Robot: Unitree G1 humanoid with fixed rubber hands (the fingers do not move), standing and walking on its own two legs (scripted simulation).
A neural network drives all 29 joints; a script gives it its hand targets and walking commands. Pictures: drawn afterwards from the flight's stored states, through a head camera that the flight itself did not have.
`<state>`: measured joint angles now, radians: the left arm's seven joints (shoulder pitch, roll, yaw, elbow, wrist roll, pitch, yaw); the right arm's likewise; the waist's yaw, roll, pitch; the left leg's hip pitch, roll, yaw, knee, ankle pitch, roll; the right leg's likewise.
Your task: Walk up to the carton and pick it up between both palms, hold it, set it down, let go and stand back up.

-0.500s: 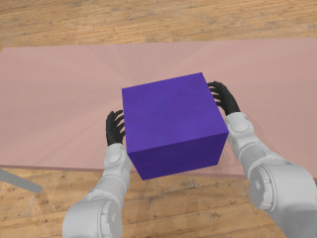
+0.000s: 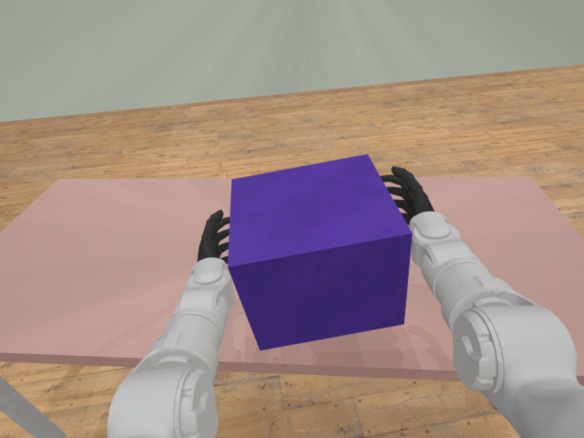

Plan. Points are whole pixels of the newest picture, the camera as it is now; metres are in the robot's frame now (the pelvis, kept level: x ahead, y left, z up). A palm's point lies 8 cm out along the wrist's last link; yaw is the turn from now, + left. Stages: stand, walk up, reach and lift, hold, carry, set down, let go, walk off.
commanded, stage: reach and lift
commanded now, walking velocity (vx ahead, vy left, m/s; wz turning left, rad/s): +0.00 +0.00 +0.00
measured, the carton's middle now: (315, 249) +0.40 +0.03 +0.09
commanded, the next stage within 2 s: hold in 1.68 s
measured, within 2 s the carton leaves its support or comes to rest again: neither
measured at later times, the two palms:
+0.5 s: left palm (213, 241) +0.37 +0.18 +0.13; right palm (427, 216) +0.40 -0.13 +0.15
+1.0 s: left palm (202, 237) +0.35 +0.18 +0.15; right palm (428, 220) +0.38 -0.13 +0.16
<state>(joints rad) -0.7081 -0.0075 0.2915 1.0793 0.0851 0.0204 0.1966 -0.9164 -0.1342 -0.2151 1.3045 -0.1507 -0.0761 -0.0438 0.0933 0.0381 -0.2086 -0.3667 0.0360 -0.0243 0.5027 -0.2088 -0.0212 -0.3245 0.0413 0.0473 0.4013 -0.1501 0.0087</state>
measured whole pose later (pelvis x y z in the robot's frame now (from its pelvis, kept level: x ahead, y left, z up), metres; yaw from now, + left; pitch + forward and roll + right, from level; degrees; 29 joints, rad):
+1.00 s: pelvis -0.01 +0.01 +0.00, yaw +1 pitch -4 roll -2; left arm -0.67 -0.02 0.29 0.71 0.20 0.36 0.12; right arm -0.77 -0.09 -0.20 0.98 -0.06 0.12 -0.06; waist 0.03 0.03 -0.11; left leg -0.20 0.03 -0.03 0.47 -0.20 0.00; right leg -0.13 0.03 0.05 0.31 -0.11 0.03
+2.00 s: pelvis -0.01 +0.01 +0.00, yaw +1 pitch -6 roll -2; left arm -0.67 -0.02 0.29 0.54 0.21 0.51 0.10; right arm -0.77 -0.08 -0.16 0.83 0.00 0.26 -0.08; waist 0.01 0.03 -0.11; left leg -0.16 0.03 -0.03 0.46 -0.20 0.00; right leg -0.09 0.03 0.05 0.30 -0.11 0.03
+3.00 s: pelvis -0.01 +0.01 +0.01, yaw +1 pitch -6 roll -2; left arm -0.67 -0.02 0.29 0.47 0.24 0.57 0.07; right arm -0.77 -0.08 -0.15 0.78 0.02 0.31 -0.09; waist -0.01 0.03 -0.11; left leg -0.16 0.03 -0.03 0.45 -0.20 0.00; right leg -0.08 0.03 0.05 0.29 -0.11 0.03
